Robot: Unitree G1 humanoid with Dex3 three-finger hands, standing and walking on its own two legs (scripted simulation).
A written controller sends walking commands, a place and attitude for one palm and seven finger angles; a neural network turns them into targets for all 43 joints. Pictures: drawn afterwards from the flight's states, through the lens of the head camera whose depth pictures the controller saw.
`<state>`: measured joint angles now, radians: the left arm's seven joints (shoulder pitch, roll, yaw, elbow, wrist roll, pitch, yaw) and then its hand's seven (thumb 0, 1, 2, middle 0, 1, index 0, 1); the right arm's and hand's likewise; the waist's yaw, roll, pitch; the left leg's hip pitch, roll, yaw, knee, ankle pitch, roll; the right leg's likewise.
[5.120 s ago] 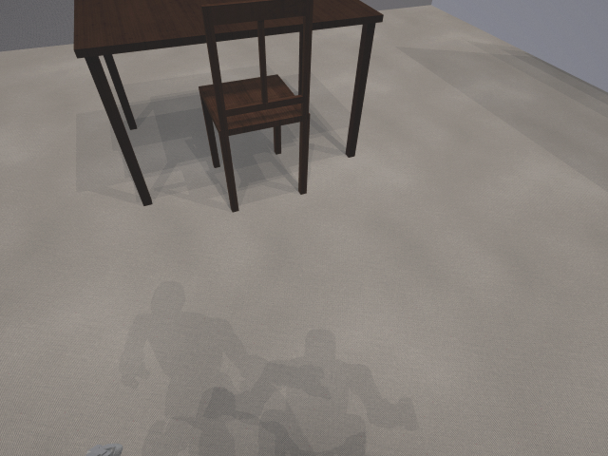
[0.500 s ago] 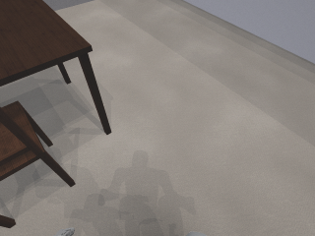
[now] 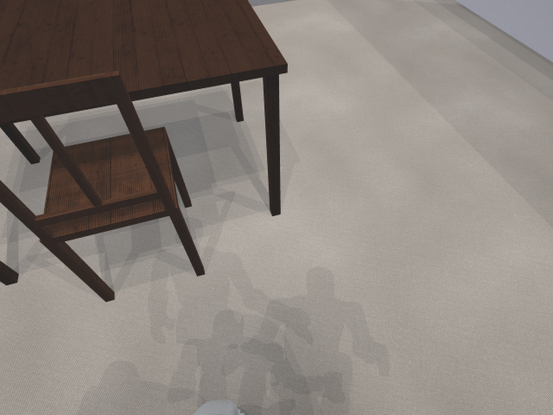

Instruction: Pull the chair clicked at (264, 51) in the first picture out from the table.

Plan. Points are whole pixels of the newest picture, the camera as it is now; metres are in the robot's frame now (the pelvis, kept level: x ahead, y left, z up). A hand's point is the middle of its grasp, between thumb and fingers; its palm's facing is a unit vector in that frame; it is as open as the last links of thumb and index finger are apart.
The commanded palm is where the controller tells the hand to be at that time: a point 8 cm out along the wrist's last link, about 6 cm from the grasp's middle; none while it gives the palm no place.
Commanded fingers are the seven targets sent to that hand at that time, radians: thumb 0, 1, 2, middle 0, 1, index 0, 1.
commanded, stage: turn to face it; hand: left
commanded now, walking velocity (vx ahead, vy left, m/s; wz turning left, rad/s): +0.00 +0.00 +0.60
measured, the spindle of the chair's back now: (71, 165) +0.62 +0.54 -0.09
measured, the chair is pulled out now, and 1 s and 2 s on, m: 0.00 0.00 0.00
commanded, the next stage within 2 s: take the last steps up to it in 0.60 s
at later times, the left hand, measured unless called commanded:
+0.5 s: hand out of the picture +0.04 +0.25 -0.15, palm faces +0.23 -0.94 -0.27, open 7.4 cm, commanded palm none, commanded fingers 0.00 0.90 0.90 -0.20 -0.30 -0.20 -0.30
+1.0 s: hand out of the picture -0.11 +0.17 -0.15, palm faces +0.43 -0.87 -0.23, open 7.3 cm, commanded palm none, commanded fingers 0.00 0.90 0.90 -0.20 -0.30 -0.20 -0.30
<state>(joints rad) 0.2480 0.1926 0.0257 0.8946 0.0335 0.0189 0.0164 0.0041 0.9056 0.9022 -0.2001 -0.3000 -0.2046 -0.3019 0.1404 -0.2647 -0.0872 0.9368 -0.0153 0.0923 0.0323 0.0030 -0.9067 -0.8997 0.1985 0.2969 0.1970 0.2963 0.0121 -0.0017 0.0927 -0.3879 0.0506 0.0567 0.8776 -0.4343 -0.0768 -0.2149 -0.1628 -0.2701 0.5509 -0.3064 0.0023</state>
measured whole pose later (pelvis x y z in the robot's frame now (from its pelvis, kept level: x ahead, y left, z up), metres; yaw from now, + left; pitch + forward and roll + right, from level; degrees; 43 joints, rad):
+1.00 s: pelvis -0.02 +0.01 +0.01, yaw +22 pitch +0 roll +1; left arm 0.38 0.16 0.03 1.04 0.04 -0.04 0.01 0.00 0.92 0.90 -0.20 -0.30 -0.20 -0.30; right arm 0.23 -0.23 -0.07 1.05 -0.03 0.05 0.03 0.00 -0.91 -0.90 0.20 0.30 0.20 0.30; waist 0.04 0.02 0.01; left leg -0.37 0.08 0.03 0.85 -0.35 -0.04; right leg -0.13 -0.07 -0.18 0.37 -0.23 -0.02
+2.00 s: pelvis +0.27 +0.13 +0.00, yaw +18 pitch +0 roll -1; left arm 0.23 0.16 0.03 1.09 0.02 -0.04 0.03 -0.01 0.94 0.90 -0.20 -0.30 -0.20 -0.30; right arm 0.19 -0.18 -0.04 1.04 -0.02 -0.02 -0.03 0.01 -0.94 -0.90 0.20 0.30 0.20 0.30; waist 0.00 0.04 0.05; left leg -0.43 0.10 0.05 0.75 -0.30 -0.03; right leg -0.21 0.04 -0.14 0.44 -0.24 -0.08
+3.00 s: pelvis +0.22 +0.10 +0.00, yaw +18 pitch +0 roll +0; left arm 0.32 0.19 0.04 1.11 0.02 0.04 0.02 0.00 0.91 0.90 -0.20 -0.30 -0.20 -0.30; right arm 0.26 -0.16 -0.04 1.05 -0.03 0.01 -0.02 0.00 -0.91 -0.90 0.20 0.30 0.20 0.30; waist 0.03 -0.01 -0.01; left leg -0.16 0.02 0.01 0.43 -0.29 0.00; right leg -0.34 -0.04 -0.05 0.57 -0.31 0.00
